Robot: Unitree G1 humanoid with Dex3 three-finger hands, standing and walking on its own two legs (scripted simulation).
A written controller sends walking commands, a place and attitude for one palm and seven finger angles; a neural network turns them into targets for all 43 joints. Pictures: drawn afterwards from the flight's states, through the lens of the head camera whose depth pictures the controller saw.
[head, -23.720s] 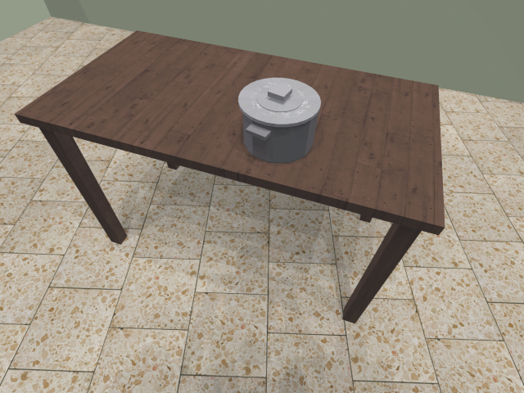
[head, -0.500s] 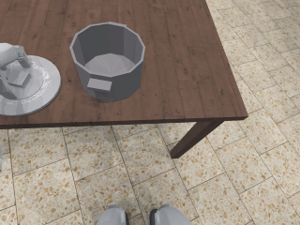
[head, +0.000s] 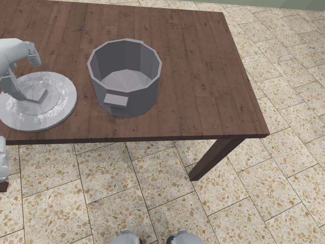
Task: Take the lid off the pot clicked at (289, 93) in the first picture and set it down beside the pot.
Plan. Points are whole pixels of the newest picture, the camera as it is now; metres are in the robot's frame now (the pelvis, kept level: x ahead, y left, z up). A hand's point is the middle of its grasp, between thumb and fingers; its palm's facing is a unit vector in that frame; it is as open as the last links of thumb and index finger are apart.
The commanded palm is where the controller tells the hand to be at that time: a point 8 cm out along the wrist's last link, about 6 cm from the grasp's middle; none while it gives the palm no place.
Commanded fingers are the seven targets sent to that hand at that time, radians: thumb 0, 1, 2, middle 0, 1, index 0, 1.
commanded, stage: raise the empty hand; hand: left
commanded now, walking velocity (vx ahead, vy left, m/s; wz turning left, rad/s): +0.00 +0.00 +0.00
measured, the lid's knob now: (35, 94) +0.51 +0.30 +0.00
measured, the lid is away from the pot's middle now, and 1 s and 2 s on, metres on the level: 0.24 0.24 0.24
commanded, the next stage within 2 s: draw the hand back to the body in 0.74 s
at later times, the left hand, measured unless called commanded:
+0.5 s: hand out of the picture +0.49 +0.32 +0.13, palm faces -0.42 -0.10 -0.90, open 11.0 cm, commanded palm +0.53 +0.30 +0.20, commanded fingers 0.00 0.07 0.47 -0.29 -0.96 -0.29 -0.96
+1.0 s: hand out of the picture +0.48 +0.32 +0.15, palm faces -0.39 -0.09 -0.92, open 11.0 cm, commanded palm +0.48 +0.30 +0.21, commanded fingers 0.00 0.07 0.47 -0.29 -0.96 -0.29 -0.96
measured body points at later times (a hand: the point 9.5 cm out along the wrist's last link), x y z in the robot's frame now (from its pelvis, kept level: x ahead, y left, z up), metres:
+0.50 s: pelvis +0.01 +0.00 +0.01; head +0.10 +0.03 +0.45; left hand +0.51 +0.32 +0.18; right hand +0.00 -0.28 -0.10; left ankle +0.01 +0.05 -0.70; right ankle +0.00 -0.14 -0.70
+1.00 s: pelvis +0.01 +0.00 +0.02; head +0.09 +0.03 +0.46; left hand +0.49 +0.32 +0.20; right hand +0.02 -0.28 -0.09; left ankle +0.01 +0.05 -0.70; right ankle +0.00 -0.14 -0.70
